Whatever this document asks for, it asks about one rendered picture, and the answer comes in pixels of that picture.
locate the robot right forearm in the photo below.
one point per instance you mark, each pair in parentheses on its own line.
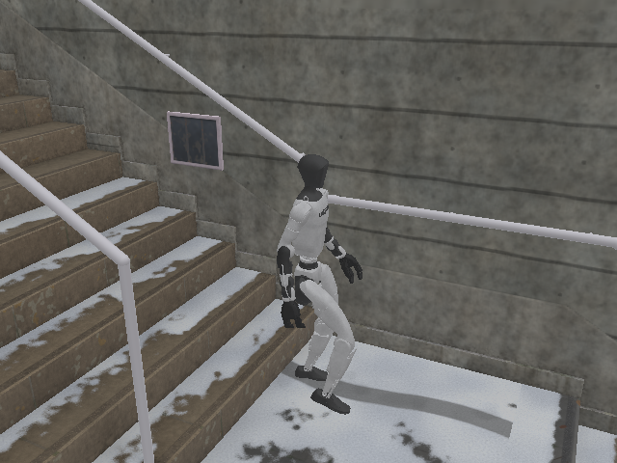
(283,259)

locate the humanoid robot head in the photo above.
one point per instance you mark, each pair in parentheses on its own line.
(313,169)

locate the robot right hand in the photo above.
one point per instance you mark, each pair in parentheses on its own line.
(290,310)

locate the robot right foot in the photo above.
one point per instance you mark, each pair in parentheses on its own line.
(333,403)

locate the robot left forearm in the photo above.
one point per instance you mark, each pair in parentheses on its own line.
(333,246)

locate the robot left hand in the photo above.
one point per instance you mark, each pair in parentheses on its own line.
(347,262)

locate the right robot upper arm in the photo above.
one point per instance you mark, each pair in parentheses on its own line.
(298,216)

